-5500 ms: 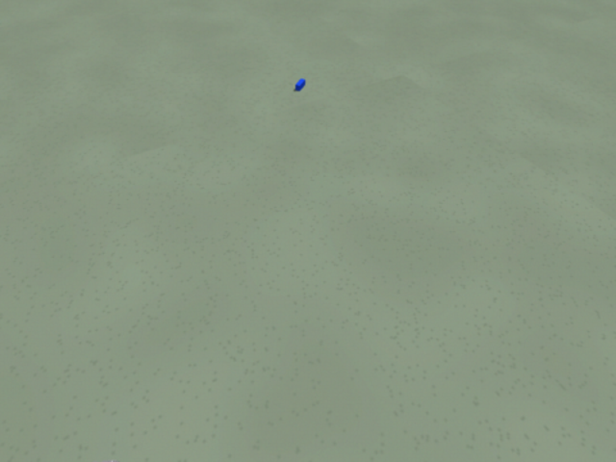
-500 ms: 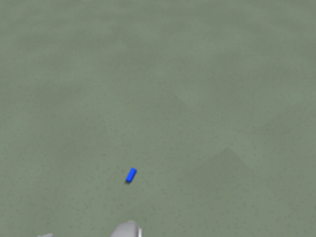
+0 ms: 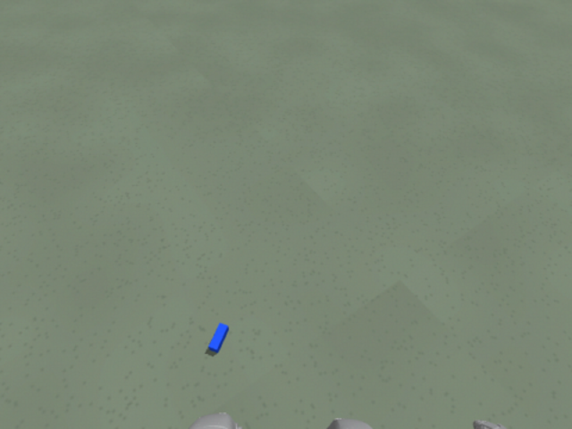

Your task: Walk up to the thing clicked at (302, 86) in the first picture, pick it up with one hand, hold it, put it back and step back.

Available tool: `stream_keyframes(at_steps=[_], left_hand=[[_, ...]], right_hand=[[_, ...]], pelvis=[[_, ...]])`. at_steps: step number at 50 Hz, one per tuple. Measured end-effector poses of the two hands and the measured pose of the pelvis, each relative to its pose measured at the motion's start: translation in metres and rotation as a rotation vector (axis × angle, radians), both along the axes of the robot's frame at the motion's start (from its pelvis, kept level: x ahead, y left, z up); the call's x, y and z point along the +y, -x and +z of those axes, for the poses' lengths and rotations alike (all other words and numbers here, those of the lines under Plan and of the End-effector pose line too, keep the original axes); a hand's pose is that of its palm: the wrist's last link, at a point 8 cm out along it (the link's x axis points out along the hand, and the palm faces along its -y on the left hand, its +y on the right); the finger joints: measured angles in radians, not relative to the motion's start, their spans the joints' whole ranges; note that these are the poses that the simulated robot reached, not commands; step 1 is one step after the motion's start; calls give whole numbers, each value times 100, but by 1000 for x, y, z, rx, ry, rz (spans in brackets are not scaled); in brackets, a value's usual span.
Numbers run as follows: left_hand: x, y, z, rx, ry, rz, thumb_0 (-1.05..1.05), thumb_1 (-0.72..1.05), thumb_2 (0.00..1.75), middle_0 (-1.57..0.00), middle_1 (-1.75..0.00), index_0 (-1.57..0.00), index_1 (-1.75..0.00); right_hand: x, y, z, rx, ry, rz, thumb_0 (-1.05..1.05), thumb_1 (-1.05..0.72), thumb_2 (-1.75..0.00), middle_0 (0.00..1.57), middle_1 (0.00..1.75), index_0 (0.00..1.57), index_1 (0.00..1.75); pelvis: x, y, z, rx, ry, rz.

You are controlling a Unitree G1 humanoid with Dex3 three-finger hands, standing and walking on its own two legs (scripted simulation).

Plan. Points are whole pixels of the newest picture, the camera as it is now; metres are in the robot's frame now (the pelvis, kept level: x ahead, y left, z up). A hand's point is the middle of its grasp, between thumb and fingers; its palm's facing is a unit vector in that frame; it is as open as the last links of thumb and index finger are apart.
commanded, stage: walk up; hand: left
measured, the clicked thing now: (219, 337) +0.47 +0.21 -0.73
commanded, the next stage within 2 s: stand in 1.36 s
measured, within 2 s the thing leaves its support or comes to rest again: neither
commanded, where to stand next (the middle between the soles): +0.07 -0.01 m, yaw +1 degrees
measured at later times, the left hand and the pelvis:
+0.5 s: hand (119, 421) +0.14 +0.24 -0.12, palm faces -0.03 -0.95 -0.32, open 7.4 cm; pelvis +0.03 +0.00 +0.03, yaw +0 degrees
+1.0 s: hand out of the picture +0.12 +0.25 -0.13, palm faces -0.02 -0.94 -0.33, open 7.4 cm; pelvis +0.04 +0.00 +0.03, yaw +0 degrees
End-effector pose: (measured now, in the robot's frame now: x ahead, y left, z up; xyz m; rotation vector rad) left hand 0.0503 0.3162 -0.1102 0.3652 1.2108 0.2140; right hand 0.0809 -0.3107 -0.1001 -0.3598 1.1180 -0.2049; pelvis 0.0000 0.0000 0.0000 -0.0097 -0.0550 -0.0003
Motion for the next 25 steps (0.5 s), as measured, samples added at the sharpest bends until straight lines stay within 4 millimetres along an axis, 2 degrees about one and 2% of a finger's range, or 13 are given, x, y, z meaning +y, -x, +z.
stream_keyframes(at_steps=[4,9,18,25], left_hand=[[-8,-11,6,6,4,-5,1,90,90,-20,-30,-21,-30],[-18,-36,14,-19,23,-14,1,90,90,-20,-30,-21,-30],[-27,-76,21,-54,54,-24,1,90,90,-20,-30,-21,-30],[-29,-88,22,-50,70,-20,1,90,90,-20,-30,-21,-30]], right_hand=[[6,-7,-8,17,-42,-19,0,-91,-90,21,30,21,30],[13,-10,-11,56,-76,-20,0,-91,-90,21,30,21,30],[10,-13,0,100,-61,-42,0,-91,-90,21,30,21,30],[2,-21,11,100,-30,-62,0,-91,-90,21,30,21,30]], pelvis=[[-3,-6,4,3,-15,-1],[-3,-15,12,9,-17,-4],[-4,-26,23,15,-16,-5],[-3,-32,28,17,-14,-7]])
